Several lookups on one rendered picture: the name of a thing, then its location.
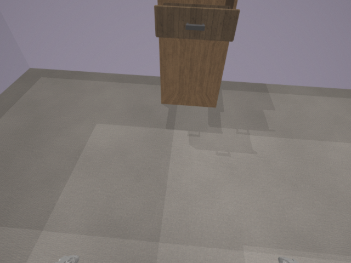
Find cabinet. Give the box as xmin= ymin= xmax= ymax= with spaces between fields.
xmin=157 ymin=0 xmax=237 ymax=108

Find drawer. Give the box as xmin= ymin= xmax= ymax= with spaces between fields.
xmin=154 ymin=3 xmax=240 ymax=42

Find handle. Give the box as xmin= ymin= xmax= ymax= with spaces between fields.
xmin=185 ymin=22 xmax=205 ymax=31

